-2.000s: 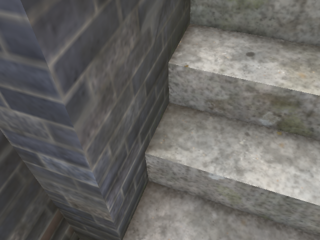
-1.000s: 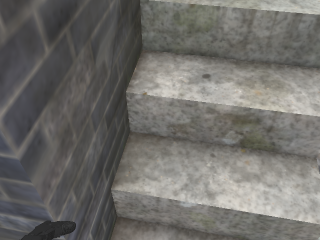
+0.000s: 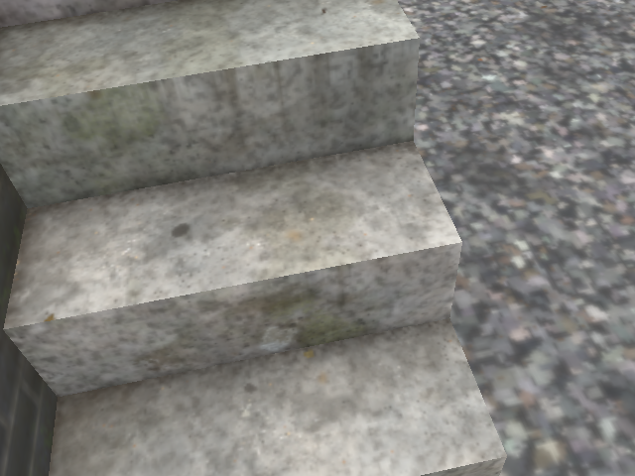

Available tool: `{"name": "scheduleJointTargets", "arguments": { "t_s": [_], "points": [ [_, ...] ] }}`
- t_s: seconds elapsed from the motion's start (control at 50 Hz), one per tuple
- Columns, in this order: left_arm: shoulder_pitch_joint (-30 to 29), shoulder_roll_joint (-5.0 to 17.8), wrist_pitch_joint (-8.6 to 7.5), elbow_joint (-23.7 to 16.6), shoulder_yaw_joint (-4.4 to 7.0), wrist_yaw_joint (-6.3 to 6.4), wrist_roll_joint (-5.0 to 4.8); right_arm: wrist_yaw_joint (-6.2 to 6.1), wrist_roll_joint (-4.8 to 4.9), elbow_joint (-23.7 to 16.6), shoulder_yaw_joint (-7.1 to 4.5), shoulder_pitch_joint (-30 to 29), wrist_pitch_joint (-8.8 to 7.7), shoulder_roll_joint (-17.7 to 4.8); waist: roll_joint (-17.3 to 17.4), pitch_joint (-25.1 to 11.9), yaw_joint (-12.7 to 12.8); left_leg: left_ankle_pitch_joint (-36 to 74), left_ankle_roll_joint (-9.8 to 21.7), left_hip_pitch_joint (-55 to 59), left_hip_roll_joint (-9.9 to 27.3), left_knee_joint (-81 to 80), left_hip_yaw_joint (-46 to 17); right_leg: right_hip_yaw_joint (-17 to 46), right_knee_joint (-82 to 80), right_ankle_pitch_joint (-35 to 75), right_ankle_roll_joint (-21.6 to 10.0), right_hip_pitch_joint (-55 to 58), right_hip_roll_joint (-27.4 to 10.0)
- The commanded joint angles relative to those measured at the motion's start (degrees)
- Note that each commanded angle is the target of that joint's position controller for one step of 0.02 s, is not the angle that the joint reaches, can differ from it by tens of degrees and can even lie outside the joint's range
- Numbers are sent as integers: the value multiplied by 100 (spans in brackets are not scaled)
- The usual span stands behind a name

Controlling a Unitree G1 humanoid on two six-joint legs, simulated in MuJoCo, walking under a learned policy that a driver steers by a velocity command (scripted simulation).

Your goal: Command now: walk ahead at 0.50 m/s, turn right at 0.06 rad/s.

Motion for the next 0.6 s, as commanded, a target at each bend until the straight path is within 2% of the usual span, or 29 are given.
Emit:
{"name": "scheduleJointTargets", "arguments": {
  "t_s": [0.02, 0.04, 0.06, 0.08, 0.1, 0.12, 0.14, 0.16, 0.18, 0.2, 0.22, 0.24, 0.26, 0.28, 0.3, 0.32, 0.34, 0.36, 0.38, 0.4, 0.42, 0.44, 0.46, 0.48, 0.52, 0.54, 0.56, 0.58, 0.6],
  "points": [
    [1051, -181, 49, 657, -180, 98, 65, 187, 69, -804, 446, -548, -184, 980, -937, 754, 44, 390, 332, -3616, -201, 2661, -477, 2051, -1218, -438, -810, 1051, -1745],
    [923, -110, 48, 697, -225, 146, 135, 205, 111, -827, 496, -360, -161, 1004, -862, 789, -152, 566, 357, -3912, -247, 2935, -660, 1868, -1134, -96, -711, 851, -1857],
    [596, -107, 39, 644, -259, 166, 183, 185, 115, -831, 523, -146, -130, 948, -682, 795, -345, 880, 304, -3846, -277, 2739, -691, 1500, -1117, -153, -558, 309, -1757],
    [-165, 26, -9, 410, -313, 168, 153, 174, 63, -1152, 545, -485, -115, 720, -587, 1034, -598, 1331, 219, -3120, -241, 1255, -477, 787, -1330, -97, -255, -881, -1361],
    [-507, 61, -74, 308, -361, 207, 173, 164, -5, -1279, 550, -840, -48, 574, -705, 1002, -552, 1870, 105, -2232, -361, 125, -54, 208, -1612, 460, -184, -1843, -931],
    [-99, 65, -125, 434, -405, 348, 107, 68, -107, -1513, 603, -1299, -14, 567, -854, 1014, -341, 1845, -47, -1697, -263, -433, 353, 206, -1996, 973, -464, -2220, -867],
    [22, 142, -168, 557, -422, 475, 48, -4, -229, -1711, 702, -1384, 6, 625, -1027, 629, -438, 1862, -82, -668, -28, -1413, 914, 82, -2443, 2213, -653, -2231, -805],
    [-109, 150, -71, 698, -453, 512, -118, -108, -249, -1512, 707, -1095, 20, 704, -966, -39, -709, 1926, 59, 621, 15, -2316, 1208, -380, -2211, 4568, -542, -1710, -585],
    [309, 755, -117, 724, -296, 500, -138, -175, -150, -1422, 644, -1004, -1, 425, -1239, -563, -595, 1247, 113, 1672, -285, -3410, 1606, -386, -1808, 7922, -749, -1064, -769],
    [737, 1197, -119, 955, -189, 508, -10, -225, -133, -1154, 591, -389, 30, 392, -1795, -1112, -748, 710, 206, 1958, -371, -3561, 1498, -160, -1318, 11339, -1014, 84, -1341],
    [675, 1353, -90, 979, -139, 519, -27, -160, -139, -994, 557, 183, 57, 189, -2096, -1366, -867, 309, 277, 1867, -356, -4760, 1122, -87, -745, 12157, -1104, 1383, -1530],
    [490, 1215, -60, 961, -169, 592, -160, 21, -140, -801, 532, 371, 52, 74, -2087, -1434, -1039, 285, 371, 1991, -530, -6423, 962, -63, -68, 12125, -1179, 2226, -1509],
    [768, 1032, -137, 860, -123, 608, 20, 144, -380, -511, 360, 686, 122, -416, -993, -1492, -860, 2295, 748, 2701, -160, -6971, -395, 159, 943, 10932, -994, 1955, -1272],
    [1076, 506, -182, 890, -123, 440, 133, 92, -665, -92, 214, 1333, 385, -699, 1353, -1911, -816, 3859, 1824, 3792, 1154, -8788, -3083, 261, 2720, 5720, -514, 490, -425],
    [646, 201, -198, 1060, -44, 167, -7, -70, -945, 167, 202, 1586, 541, -460, 1532, -1820, -1023, 3244, 2727, 3351, 1920, -10587, -5471, 1194, 6041, 173, 42, -387, 892],
    [-12, -28, -222, 690, -20, 24, -278, -110, -726, 358, 143, 1125, 503, -313, 525, -698, -761, 2018, 2572, 2415, 1946, -10440, -5250, 1968, 8084, -882, 151, -1557, 1140],
    [-494, -519, -166, 250, -177, 62, -284, -107, -386, 426, 140, 388, 407, -75, 109, 505, -337, 1385, 2089, 1659, 1753, -10014, -4176, 2078, 8817, -1392, 95, -2754, 1096],
    [-422, -545, -105, 103, -245, 178, -194, -92, -222, 658, 149, 176, 318, 163, -345, 1031, 10, 938, 1464, 1126, 1468, -9643, -2926, 1831, 8663, -1025, -93, -3018, 824],
    [-191, -403, -86, 98, -244, 226, -109, -28, -296, 901, 237, 39, 265, 597, -663, 986, 329, 465, 1025, 949, 1121, -9535, -2050, 1564, 8427, -470, -253, -2985, 665],
    [139, -430, -93, 153, -274, 224, -123, 36, -335, 1065, 289, -16, 268, 890, -707, 876, 541, 446, 823, 1031, 878, -9569, -1511, 1464, 8301, -47, -340, -2895, 667],
    [337, -490, -135, 212, -323, 205, -120, 95, -388, 1137, 325, 8, 252, 976, -623, 743, 594, 956, 844, 1192, 811, -9691, -1158, 1442, 8141, 392, -356, -2871, 695],
    [548, -411, -155, 228, -310, 223, -126, 158, -391, 1153, 288, 48, 247, 829, -554, 594, 657, 1205, 918, 1341, 782, -9843, -785, 1303, 7809, 643, -319, -2738, 633],
    [736, -424, -117, 341, -279, 329, -127, 192, -397, 1161, 289, -17, 235, 749, -522, 553, 696, 1297, 913, 1244, 680, -9914, -426, 1196, 6967, 862, -143, -2455, 483],
    [448, -472, -94, 155, -331, 427, -66, 146, -383, 1190, 305, 105, 241, 711, -284, 509, 632, 1325, 880, 1457, 575, -10042, -130, 1124, 6011, 797, 58, -2424, 310],
    [209, -353, -41, 97, -274, 565, -68, -41, -402, 1251, 271, 431, 263, 554, 225, 277, 395, 1870, 1051, 1970, 593, -10083, -107, 815, 4847, 822, 485, -2188, 80],
    [-239, -579, 4, -148, -436, 617, -104, -159, -378, 1144, 242, 366, 351, 366, 470, 194, 352, 1632, 927, 2360, 514, -10761, -3, 417, 2397, -629, 691, -1678, -240],
    [-862, -593, 42, -384, -478, 612, -156, -292, -201, 1239, 81, 490, 466, -55, 692, 242, 141, 1148, 826, 2556, 239, -10896, 54, -226, 953, -1248, 862, -1033, -70],
    [-1099, -475, 140, -203, -407, 591, -118, -257, -250, 1228, -64, 887, 424, -380, 579, 86, -263, 477, 1014, 2347, 583, -11303, -364, -613, 680, -731, 893, -86, 220],
    [-534, -244, 232, 179, -218, 617, -75, -287, -301, 1274, -146, 931, 348, -563, 681, 127, -177, 332, 1114, 2044, 661, -11350, -296, -720, 1029, 374, 928, 542, 312]
  ]
}}
Velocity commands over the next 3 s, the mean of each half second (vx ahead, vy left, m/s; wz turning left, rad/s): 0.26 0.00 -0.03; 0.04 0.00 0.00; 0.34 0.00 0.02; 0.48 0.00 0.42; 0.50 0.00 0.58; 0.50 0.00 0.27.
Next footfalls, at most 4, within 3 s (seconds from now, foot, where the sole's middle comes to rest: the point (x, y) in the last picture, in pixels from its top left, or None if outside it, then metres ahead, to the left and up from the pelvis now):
0.24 left None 0.21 0.09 -0.58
0.66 right None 0.28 -0.15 -0.58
1.42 right None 0.30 -0.19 -0.58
1.80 left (374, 393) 0.51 -0.02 -0.39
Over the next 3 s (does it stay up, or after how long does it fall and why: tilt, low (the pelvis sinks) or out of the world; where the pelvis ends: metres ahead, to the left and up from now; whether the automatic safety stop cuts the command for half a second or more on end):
stays up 0.35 -0.74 -0.14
